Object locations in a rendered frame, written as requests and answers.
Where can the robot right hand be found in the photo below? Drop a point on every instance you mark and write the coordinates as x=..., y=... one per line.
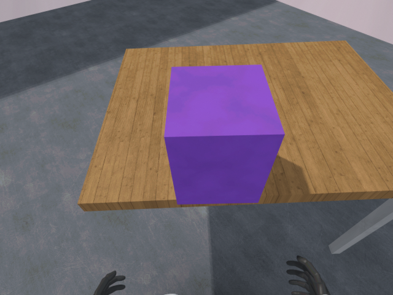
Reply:
x=314, y=285

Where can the table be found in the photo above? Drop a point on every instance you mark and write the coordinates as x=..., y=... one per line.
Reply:
x=336, y=113

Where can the carton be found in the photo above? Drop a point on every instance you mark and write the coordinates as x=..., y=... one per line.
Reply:
x=222, y=133

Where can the robot left hand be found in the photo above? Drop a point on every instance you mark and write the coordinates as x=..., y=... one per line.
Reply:
x=109, y=279

